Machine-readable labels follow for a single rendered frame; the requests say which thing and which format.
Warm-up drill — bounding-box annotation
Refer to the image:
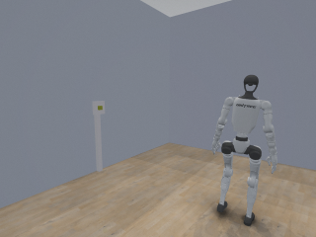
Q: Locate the left robot forearm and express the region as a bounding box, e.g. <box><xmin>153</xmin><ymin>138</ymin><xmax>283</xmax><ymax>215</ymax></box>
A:
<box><xmin>213</xmin><ymin>118</ymin><xmax>224</xmax><ymax>142</ymax></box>

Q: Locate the left robot shin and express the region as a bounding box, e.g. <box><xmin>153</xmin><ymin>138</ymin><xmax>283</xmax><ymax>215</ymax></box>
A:
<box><xmin>219</xmin><ymin>167</ymin><xmax>231</xmax><ymax>205</ymax></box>

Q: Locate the right robot forearm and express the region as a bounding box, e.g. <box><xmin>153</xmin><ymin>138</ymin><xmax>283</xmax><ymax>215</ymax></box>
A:
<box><xmin>266</xmin><ymin>125</ymin><xmax>277</xmax><ymax>156</ymax></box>

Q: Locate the robot right foot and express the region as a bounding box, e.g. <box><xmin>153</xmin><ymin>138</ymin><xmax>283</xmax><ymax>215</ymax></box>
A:
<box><xmin>243</xmin><ymin>212</ymin><xmax>255</xmax><ymax>226</ymax></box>

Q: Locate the robot right upper arm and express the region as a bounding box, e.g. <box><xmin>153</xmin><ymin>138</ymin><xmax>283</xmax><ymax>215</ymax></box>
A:
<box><xmin>260</xmin><ymin>100</ymin><xmax>273</xmax><ymax>133</ymax></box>

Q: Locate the right robot hand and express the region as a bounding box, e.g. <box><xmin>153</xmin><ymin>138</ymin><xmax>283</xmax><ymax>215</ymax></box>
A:
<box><xmin>266</xmin><ymin>155</ymin><xmax>277</xmax><ymax>173</ymax></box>

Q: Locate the robot left upper arm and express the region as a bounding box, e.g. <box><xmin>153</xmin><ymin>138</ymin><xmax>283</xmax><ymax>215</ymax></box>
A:
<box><xmin>218</xmin><ymin>97</ymin><xmax>236</xmax><ymax>125</ymax></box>

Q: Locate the panel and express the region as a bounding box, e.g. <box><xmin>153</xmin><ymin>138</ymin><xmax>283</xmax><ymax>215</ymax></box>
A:
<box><xmin>92</xmin><ymin>101</ymin><xmax>106</xmax><ymax>172</ymax></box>

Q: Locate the left robot hand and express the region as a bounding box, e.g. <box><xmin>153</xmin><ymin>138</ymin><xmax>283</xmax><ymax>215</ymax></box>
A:
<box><xmin>211</xmin><ymin>140</ymin><xmax>221</xmax><ymax>155</ymax></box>

